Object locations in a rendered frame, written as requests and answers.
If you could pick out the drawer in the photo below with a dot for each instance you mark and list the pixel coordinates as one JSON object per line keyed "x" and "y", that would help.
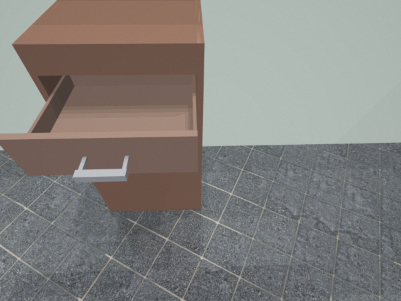
{"x": 150, "y": 118}

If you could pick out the cabinet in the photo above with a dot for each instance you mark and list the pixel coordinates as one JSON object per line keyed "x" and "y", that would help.
{"x": 124, "y": 37}

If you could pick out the handle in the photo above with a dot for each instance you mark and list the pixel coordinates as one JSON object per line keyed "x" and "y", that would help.
{"x": 101, "y": 175}

